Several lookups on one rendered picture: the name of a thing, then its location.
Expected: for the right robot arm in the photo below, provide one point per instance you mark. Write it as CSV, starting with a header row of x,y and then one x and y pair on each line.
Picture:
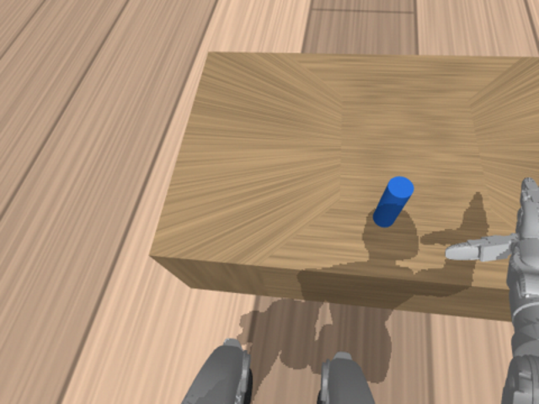
x,y
522,382

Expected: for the right robot hand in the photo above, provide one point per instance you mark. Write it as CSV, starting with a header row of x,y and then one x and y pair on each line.
x,y
500,247

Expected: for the can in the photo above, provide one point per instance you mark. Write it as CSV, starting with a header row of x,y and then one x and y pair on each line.
x,y
394,198

